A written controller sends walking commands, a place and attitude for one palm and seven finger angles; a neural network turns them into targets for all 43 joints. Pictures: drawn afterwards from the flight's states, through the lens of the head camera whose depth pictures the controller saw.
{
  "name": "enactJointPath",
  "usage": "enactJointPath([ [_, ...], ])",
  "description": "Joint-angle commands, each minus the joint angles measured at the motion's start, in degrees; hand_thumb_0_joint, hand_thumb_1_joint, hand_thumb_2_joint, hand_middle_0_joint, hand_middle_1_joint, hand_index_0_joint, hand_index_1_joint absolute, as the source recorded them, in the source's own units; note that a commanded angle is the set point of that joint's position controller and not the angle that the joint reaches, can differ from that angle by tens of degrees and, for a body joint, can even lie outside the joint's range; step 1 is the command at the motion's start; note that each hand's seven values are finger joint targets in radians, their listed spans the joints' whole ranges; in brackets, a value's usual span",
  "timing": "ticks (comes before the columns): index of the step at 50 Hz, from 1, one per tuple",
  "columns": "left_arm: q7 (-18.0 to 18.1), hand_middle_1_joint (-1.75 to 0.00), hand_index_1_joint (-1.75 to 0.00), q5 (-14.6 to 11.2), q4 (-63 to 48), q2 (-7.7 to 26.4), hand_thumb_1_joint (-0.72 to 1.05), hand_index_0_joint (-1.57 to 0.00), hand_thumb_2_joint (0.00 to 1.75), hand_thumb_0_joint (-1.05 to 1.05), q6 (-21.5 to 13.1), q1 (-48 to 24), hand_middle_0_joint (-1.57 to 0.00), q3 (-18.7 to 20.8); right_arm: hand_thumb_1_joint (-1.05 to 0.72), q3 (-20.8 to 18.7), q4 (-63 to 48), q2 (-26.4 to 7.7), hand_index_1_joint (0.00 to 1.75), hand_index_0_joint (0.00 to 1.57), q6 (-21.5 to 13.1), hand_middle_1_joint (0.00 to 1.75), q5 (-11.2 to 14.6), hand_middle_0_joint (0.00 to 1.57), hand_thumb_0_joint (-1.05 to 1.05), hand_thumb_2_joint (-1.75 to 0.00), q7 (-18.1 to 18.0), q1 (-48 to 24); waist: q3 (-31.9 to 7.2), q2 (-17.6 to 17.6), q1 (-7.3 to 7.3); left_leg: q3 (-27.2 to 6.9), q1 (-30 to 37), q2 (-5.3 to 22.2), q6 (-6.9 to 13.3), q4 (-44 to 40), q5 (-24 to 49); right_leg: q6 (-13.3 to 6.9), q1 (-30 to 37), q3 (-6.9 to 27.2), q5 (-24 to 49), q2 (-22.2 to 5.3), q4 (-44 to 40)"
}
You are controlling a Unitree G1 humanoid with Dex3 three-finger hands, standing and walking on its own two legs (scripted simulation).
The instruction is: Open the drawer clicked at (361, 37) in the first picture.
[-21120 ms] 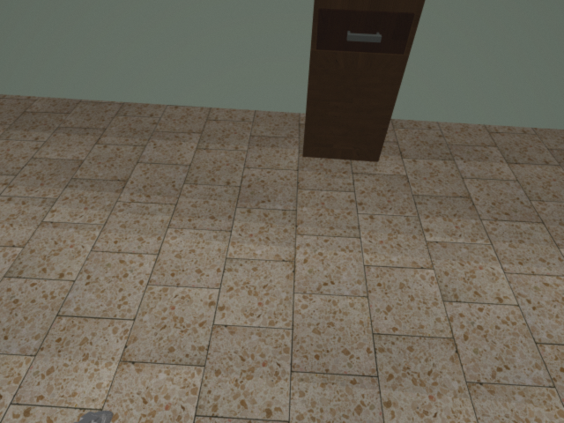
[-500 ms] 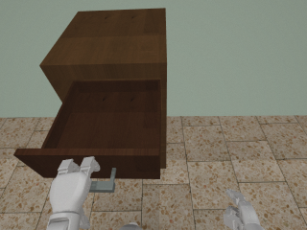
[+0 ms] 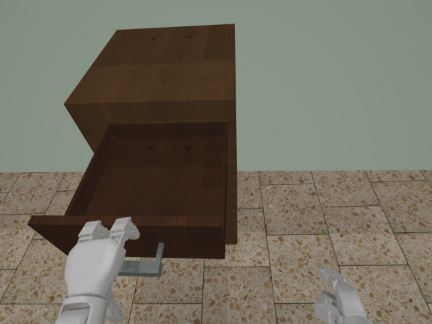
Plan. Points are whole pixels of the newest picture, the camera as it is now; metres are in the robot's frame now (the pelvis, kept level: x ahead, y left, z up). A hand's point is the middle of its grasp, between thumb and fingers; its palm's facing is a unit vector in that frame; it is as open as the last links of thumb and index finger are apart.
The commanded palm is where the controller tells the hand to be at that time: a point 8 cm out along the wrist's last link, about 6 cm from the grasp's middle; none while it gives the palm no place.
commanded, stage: lift the hand off the handle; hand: left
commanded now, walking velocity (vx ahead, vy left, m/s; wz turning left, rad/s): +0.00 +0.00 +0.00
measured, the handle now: (129, 257) +0.25 +0.22 -0.05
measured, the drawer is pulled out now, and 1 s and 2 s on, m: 0.30 0.30 0.30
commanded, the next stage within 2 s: draw the hand back to the body in 1.12 s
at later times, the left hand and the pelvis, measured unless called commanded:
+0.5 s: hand (102, 260) +0.21 +0.22 +0.06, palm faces +0.04 -0.14 -0.99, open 13.8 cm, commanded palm +0.18 +0.21 +0.12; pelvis +0.00 +0.00 +0.01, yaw +0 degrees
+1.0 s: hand (95, 247) +0.21 +0.22 +0.09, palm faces +0.07 -0.16 -0.98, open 13.8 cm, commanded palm +0.18 +0.22 +0.15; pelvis +0.01 +0.01 +0.02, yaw -1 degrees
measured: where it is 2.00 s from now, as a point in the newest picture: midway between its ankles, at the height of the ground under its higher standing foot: outside the picture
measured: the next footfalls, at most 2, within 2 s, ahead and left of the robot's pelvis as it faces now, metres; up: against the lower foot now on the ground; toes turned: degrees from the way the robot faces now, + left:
none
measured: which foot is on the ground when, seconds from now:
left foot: down 0.00-1.00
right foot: down 0.00-1.00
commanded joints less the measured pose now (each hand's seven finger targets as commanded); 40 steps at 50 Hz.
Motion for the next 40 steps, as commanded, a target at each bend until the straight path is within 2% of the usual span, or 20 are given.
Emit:
enactJointPath([
  [1, 2.6, -1.20, -1.20, 0.1, -14.7, 7.7, -0.50, -0.30, 0.30, 0.00, -0.9, -5.8, -0.30, 6.4, -0.90, -2.0, -9.1, -4.7, 0.30, 0.20, -3.3, 0.30, 0.1, 0.20, 0.00, -0.90, -0.4, -7.5, -9.0, -2.6, -0.47, 1.9, 13.4, -3.4, 3.5, -4.7, 11.4, -0.2, -0.8, 1.2, 20.6, 1.4, -10.4],
  [4, 2.0, -1.20, -1.20, -0.2, -15.7, 7.6, -0.50, -0.30, 0.30, 0.00, -1.1, -4.8, -0.30, 6.2, -0.90, -2.0, -9.2, -4.9, 0.30, 0.20, -3.4, 0.30, 0.0, 0.20, 0.00, -0.90, 0.0, -7.5, -9.2, -3.8, -0.64, 1.9, 14.0, -3.3, 3.5, -5.0, 12.9, -0.2, 0.2, 1.3, 22.4, 1.2, -10.8],
  [5, 2.0, -1.20, -1.20, -0.1, -16.6, 8.4, -0.50, -0.30, 0.30, 0.00, -1.4, -4.5, -0.30, 6.9, -0.90, -1.8, -9.4, -4.9, 0.30, 0.20, -3.4, 0.30, -0.2, 0.20, 0.00, -0.90, 0.2, -7.8, -10.3, -4.4, 0.05, 2.0, 14.4, -3.4, 3.4, -5.1, 13.1, 0.0, 0.4, 1.5, 22.6, 1.1, -10.9],
  [6, 1.9, -1.20, -1.20, -0.2, -16.3, 7.5, -0.50, -0.30, 0.30, 0.00, -1.3, -2.8, -0.30, 6.3, -0.90, -2.1, -9.5, -4.8, 0.30, 0.20, -3.4, 0.30, 0.1, 0.20, 0.00, -0.90, 0.2, -7.8, -8.4, -3.3, -0.05, 2.0, 14.1, -3.3, 3.5, -5.4, 12.8, -0.2, 0.3, 1.4, 22.5, 1.3, -10.9],
  [8, 1.5, -1.20, -1.20, -0.2, -16.8, 6.9, -0.50, -0.30, 0.30, 0.00, -1.0, -3.5, -0.30, 5.3, -0.90, -2.0, -9.5, -4.8, 0.30, 0.20, -3.4, 0.30, 0.1, 0.20, 0.00, -0.90, 0.4, -7.9, -7.6, -4.4, -0.35, 1.9, 14.2, -3.3, 3.6, -5.7, 12.1, 0.0, 0.0, 1.2, 21.6, 1.1, -11.5],
  [10, 1.1, -1.20, -1.20, 0.1, -17.2, 8.3, -0.50, -0.30, 0.30, 0.00, -0.7, -3.2, -0.30, 6.6, -0.90, -1.6, -9.6, -4.9, 0.30, 0.20, -3.3, 0.30, 0.0, 0.20, 0.00, -0.90, 0.7, -8.2, -9.1, -4.7, 0.39, 2.0, 15.2, -3.3, 3.4, -6.1, 13.1, 0.0, 0.9, 1.6, 22.2, 1.1, -11.7],
  [11, 0.9, -1.20, -1.20, -0.2, -16.4, 7.5, -0.50, -0.30, 0.30, 0.00, -0.3, -1.7, -0.30, 6.1, -0.90, -1.9, -9.6, -4.7, 0.30, 0.20, -3.3, 0.30, 0.4, 0.20, 0.00, -0.90, 0.5, -8.1, -7.4, -4.7, 0.28, 2.2, 14.6, -3.3, 3.4, -6.5, 12.6, 0.0, 1.3, 1.3, 22.3, 1.2, -12.0],
  [12, 0.6, -1.20, -1.20, -0.1, -17.7, 8.5, -0.50, -0.30, 0.30, 0.00, -0.3, -3.4, -0.30, 6.6, -0.90, -1.6, -9.5, -4.9, 0.30, 0.20, -3.3, 0.30, 0.2, 0.20, 0.00, -0.90, 0.7, -8.4, -8.6, -4.6, 0.45, 2.2, 15.2, -3.3, 3.4, -6.6, 13.1, 0.1, 1.6, 1.6, 23.1, 1.0, -12.2],
  [13, 0.4, -1.20, -1.20, -0.4, -16.2, 8.6, -0.50, -0.30, 0.30, 0.00, 0.1, -1.0, -0.30, 7.2, -0.90, -1.8, -9.6, -4.6, 0.30, 0.20, -3.3, 0.30, 0.6, 0.20, 0.00, -0.90, 0.5, -8.5, -7.0, -5.3, 0.80, 2.3, 14.6, -3.4, 3.4, -7.0, 12.7, 0.1, 2.3, 1.5, 23.0, 1.1, -12.5],
  [15, -0.4, -1.20, -1.20, -0.7, -16.6, 9.3, -0.50, -0.30, 0.30, 0.00, 0.7, -2.9, -0.30, 7.6, -0.90, -1.1, -9.5, -4.8, 0.30, 0.20, -3.2, 0.30, 0.6, 0.20, 0.00, -0.90, 0.5, -9.4, -6.3, -5.9, 0.69, 2.4, 15.0, -3.5, 3.4, -7.6, 11.9, 0.4, 2.2, 2.1, 22.0, 0.8, -13.8],
  [17, -1.0, -1.20, -1.20, -0.5, -17.6, 9.8, -0.50, -0.30, 0.30, 0.00, 0.6, -5.3, -0.30, 7.7, -0.90, -1.1, -9.4, -4.8, 0.30, 0.20, -3.2, 0.30, 0.6, 0.20, 0.00, -0.90, 0.2, -9.7, -5.9, -3.5, 0.70, 2.4, 16.0, -3.5, 3.3, -8.4, 11.2, 0.3, 2.0, 2.0, 19.8, 0.8, -14.5],
  [19, -1.8, -1.20, -1.20, -1.5, -18.2, 9.2, -0.50, -0.30, 0.30, 0.00, 0.6, -4.5, -0.30, 7.3, -0.90, -1.3, -9.5, -4.8, 0.30, 0.20, -3.6, 0.30, 0.9, 0.20, 0.00, -0.90, 0.1, -9.5, -6.0, -3.5, 0.42, 2.2, 16.8, -3.1, 3.5, -9.0, 11.6, 0.1, 2.9, 1.7, 19.9, 0.9, -15.1],
  [20, -2.2, -1.20, -1.20, -1.7, -18.6, 10.0, -0.50, -0.30, 0.30, 0.00, 0.2, -3.7, -0.30, 8.1, -0.90, -1.0, -9.5, -4.7, 0.30, 0.20, -3.7, 0.30, 0.7, 0.20, 0.00, -0.90, 0.1, -9.5, -7.2, -3.8, 1.04, 2.3, 17.5, -3.3, 3.6, -9.0, 12.4, 0.3, 3.6, 1.9, 20.8, 0.7, -15.1],
  [23, -3.4, -1.20, -1.20, -2.5, -19.9, 9.2, -0.50, -0.30, 0.30, 0.00, -0.8, -1.9, -0.30, 7.5, -0.90, -1.3, -9.5, -4.8, 0.30, 0.20, -3.8, 0.30, 0.7, 0.20, 0.00, -0.90, 0.2, -9.3, -5.6, -4.5, 0.59, 2.5, 17.4, -3.3, 3.6, -9.2, 13.7, 0.5, 4.5, 1.9, 24.6, 0.5, -15.4],
  [24, -3.7, -1.20, -1.20, -2.8, -19.1, 10.1, -0.50, -0.30, 0.30, 0.00, -0.8, -0.4, -0.30, 8.9, -0.90, -1.3, -9.6, -4.8, 0.30, 0.20, -3.9, 0.30, 0.9, 0.20, 0.00, -0.90, 0.3, -9.5, -4.9, -5.1, 0.73, 2.5, 17.3, -3.1, 3.5, -9.5, 13.8, 0.4, 4.8, 2.1, 24.3, 0.6, -16.1],
  [26, -4.1, -1.20, -1.20, -2.6, -20.9, 9.6, -0.50, -0.30, 0.30, 0.00, -1.4, -1.9, -0.30, 7.9, -0.90, -1.3, -9.5, -4.8, 0.30, 0.20, -3.8, 0.30, 0.7, 0.20, 0.00, -0.90, 0.4, -9.3, -5.0, -3.9, 0.57, 2.4, 18.0, -3.1, 3.6, -9.8, 13.8, 0.4, 4.4, 1.8, 23.8, 0.6, -16.0],
  [30, -4.1, -1.20, -1.20, -2.4, -23.0, 11.7, -0.50, -0.30, 0.30, 0.00, -2.2, -1.4, -0.30, 10.3, -0.90, -1.2, -9.6, -4.9, 0.30, 0.20, -3.9, 0.30, 0.5, 0.20, 0.00, -0.90, 0.9, -9.2, -6.4, -3.1, 1.22, 2.4, 19.5, -3.0, 3.4, -10.0, 15.1, 0.2, 4.9, 1.7, 23.9, 0.5, -16.3],
  [31, -4.1, -1.20, -1.20, -2.7, -23.0, 10.4, -0.50, -0.30, 0.30, 0.00, -2.2, -0.4, -0.30, 9.5, -0.90, -1.6, -9.6, -4.7, 0.30, 0.20, -3.8, 0.30, 0.6, 0.20, 0.00, -0.90, 0.8, -9.1, -5.8, -3.0, 1.08, 2.4, 19.3, -2.9, 3.4, -10.2, 15.5, 0.2, 5.2, 1.4, 24.7, 0.7, -16.0],
  [36, -4.5, -1.20, -1.20, -2.8, -24.3, 9.7, -0.50, -0.30, 0.30, 0.00, -1.8, -2.3, -0.30, 8.3, -0.90, -1.5, -9.7, -4.8, 0.30, 0.20, -3.7, 0.30, 0.8, 0.20, 0.00, -0.90, 1.1, -9.5, -4.5, -2.8, 0.63, 2.2, 19.9, -2.6, 3.4, -11.1, 14.3, 0.1, 4.5, 0.9, 21.6, 0.7, -17.1],
  [40, -5.4, -1.20, -1.20, -2.5, -24.4, 10.6, -0.50, -0.30, 0.30, 0.00, -0.9, -3.8, -0.30, 8.5, -0.90, -1.0, -9.9, -4.8, 0.30, 0.20, -3.6, 0.30, 1.0, 0.20, 0.00, -0.90, 1.2, -9.8, -5.4, -3.0, 1.19, 1.9, 21.1, -2.5, 3.3, -12.0, 14.1, 0.1, 4.6, 0.5, 19.2, 0.8, -17.7],
])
